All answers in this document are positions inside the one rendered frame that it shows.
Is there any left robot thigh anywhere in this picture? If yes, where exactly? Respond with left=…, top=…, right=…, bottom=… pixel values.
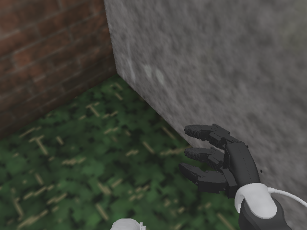
left=110, top=218, right=147, bottom=230

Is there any robot right forearm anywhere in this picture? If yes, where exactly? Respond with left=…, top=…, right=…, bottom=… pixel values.
left=234, top=183, right=293, bottom=230

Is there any robot right hand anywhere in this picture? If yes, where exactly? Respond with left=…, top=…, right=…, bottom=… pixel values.
left=178, top=124, right=262, bottom=199

